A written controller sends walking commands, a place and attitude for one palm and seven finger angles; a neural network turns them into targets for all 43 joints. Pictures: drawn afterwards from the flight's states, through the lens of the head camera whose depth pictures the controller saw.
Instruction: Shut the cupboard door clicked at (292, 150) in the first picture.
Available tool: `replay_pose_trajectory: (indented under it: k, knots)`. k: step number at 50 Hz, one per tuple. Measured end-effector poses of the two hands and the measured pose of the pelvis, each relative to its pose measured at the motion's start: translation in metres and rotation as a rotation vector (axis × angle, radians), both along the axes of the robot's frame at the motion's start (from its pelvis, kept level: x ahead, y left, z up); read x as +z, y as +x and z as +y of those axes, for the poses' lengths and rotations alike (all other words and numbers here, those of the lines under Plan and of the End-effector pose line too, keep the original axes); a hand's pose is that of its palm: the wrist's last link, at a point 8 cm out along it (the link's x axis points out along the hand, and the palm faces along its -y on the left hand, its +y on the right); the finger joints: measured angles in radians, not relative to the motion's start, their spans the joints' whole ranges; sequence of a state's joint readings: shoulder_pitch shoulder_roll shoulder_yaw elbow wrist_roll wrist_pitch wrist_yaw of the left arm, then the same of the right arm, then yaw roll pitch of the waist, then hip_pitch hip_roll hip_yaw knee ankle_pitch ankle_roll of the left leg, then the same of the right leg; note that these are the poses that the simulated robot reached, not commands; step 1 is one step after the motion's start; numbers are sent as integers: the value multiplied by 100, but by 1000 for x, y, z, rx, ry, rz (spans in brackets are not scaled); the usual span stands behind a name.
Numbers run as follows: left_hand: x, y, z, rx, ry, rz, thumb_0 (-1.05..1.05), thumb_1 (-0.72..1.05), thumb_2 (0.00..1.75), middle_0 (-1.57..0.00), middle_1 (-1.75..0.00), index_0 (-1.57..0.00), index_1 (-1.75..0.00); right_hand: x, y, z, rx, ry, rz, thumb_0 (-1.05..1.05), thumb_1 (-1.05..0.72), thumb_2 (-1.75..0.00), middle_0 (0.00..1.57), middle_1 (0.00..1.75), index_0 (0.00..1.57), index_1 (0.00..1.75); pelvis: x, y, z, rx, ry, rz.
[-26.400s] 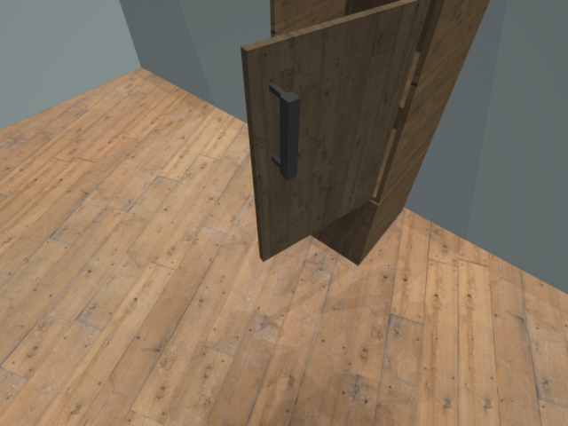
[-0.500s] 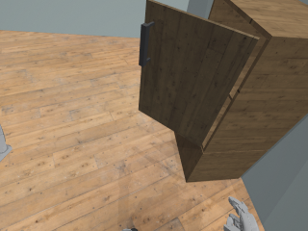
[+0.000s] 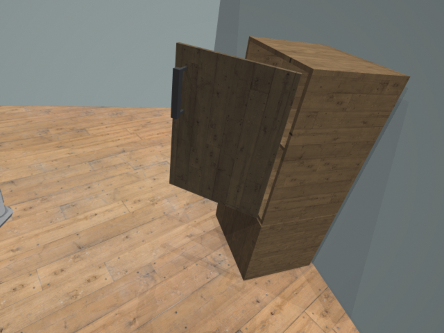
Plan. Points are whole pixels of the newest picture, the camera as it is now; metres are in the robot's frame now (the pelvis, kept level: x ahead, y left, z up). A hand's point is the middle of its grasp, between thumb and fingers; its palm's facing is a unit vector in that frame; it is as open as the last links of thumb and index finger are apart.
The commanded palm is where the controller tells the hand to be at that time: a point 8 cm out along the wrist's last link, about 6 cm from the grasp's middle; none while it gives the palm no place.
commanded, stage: stop stepping back and stand still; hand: left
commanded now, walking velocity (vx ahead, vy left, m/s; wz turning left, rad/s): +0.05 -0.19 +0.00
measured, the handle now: (179, 92) +0.85 +0.22 +0.14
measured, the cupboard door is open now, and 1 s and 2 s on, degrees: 48 48 48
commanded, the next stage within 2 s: let the arm hang, fingers relaxed in 1.32 s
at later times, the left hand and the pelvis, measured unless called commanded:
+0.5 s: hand out of the picture +0.08 +0.39 +0.23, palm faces +0.62 -0.71 -0.33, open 7.4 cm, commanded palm +0.02 +0.39 +0.22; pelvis -0.12 +0.09 +0.03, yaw +1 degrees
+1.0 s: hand out of the picture +0.07 +0.39 +0.18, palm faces +0.55 -0.72 -0.43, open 7.4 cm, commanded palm +0.01 +0.41 +0.22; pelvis -0.10 +0.10 +0.04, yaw +5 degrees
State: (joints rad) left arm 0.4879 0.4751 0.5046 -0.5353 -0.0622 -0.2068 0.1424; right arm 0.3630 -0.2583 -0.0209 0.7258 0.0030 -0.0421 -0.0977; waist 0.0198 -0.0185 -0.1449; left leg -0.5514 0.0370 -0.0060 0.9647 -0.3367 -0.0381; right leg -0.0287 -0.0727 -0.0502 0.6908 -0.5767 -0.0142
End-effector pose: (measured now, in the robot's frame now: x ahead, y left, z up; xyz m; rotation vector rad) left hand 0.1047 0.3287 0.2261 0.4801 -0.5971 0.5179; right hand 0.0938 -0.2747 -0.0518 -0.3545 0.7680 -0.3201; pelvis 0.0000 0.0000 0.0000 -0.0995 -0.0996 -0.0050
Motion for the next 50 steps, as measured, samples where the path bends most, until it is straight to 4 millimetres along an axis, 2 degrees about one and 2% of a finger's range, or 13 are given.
replay_pose_trajectory:
  k: [3, 7, 10, 13, 17, 21, 25, 28, 31, 37, 42, 47, 50]
  knots:
    - [-14, 26, 19, -26, -122, -71, 1, 89, 90, -21, -30, -21, -30, -6, -20, 10, -20, -26, 5, 2, -91, -90, 20, 30, 20, 30, -13, -20, 14, 8, -12, -9]
    - [-16, 51, 11, -118, -217, 17, 2, 89, 90, -20, -30, -20, -30, 8, -48, 49, 14, 64, -4, 2, -91, -90, 20, 30, 20, 30, 7, -61, 20, 14, -7, -11]
    - [3, 22, -15, -241, -109, 155, 2, 90, 90, -20, -30, -20, -30, 27, -66, 77, 28, 160, -34, 2, -91, -90, 20, 30, 20, 30, 32, -80, 25, -5, -1, 23]
    - [21, -34, -29, -305, 132, 293, 2, 89, 90, -21, -30, -20, -30, 28, -76, 93, 40, 227, -66, 2, -90, -90, 21, 30, 20, 30, 34, -89, 32, -41, 74, 85]
    - [47, -75, -14, -254, 300, 236, 2, 88, 90, -22, -30, -22, -30, 5, -85, 103, 75, 204, 50, 1, -90, -90, 21, 30, 20, 30, 29, -108, 45, -67, 97, 109]
    - [56, -77, 51, 15, 135, 107, 1, 88, 90, -23, -30, -22, -30, 9, -86, 112, 100, 186, 58, 2, -90, -90, 21, 30, 21, 30, 39, -112, 58, -5, 113, 112]
    - [10, -73, 91, 147, -107, 229, 1, 89, 90, -21, -30, -21, -30, 4, -76, 114, 101, 142, -32, 2, -90, -90, 21, 30, 21, 30, 31, -116, 86, 29, 87, 105]
    - [-27, -72, 81, 79, -183, 358, 1, 90, 90, -20, -30, -20, -30, 3, -74, 123, 82, 145, -41, 1, -91, -90, 21, 30, 20, 30, 27, -124, 95, 28, 107, 77]
    - [-37, -74, 58, -23, -161, 411, 2, 90, 90, -20, -30, -20, -30, 8, -75, 135, 114, 158, -28, 1, -91, -90, 20, 30, 20, 30, 27, -129, 89, 43, 119, 68]
    - [19, -89, 36, -51, 107, 312, 2, 89, 90, -22, -30, -21, -30, -2, -71, 142, 174, 218, 9, 1, -90, -90, 21, 30, 20, 30, 25, -130, 76, 64, 76, 90]
    - [44, -95, 57, 69, 169, 287, 1, 89, 90, -22, -30, -21, -30, -5, -66, 136, 154, 222, 67, 1, -90, -90, 21, 30, 20, 30, 36, -118, 80, 66, 98, 108]
    - [7, -88, 89, 180, 14, 406, 1, 89, 90, -21, -30, -21, -30, 0, -53, 132, 146, 194, 50, 1, -91, -90, 21, 30, 20, 30, 41, -108, 88, 72, 105, 99]
    - [-24, -78, 90, 156, -105, 422, 1, 89, 90, -21, -30, -21, -30, 2, -43, 133, 161, 148, 34, 1, -91, -90, 21, 30, 20, 30, 35, -103, 96, 85, 78, 84]
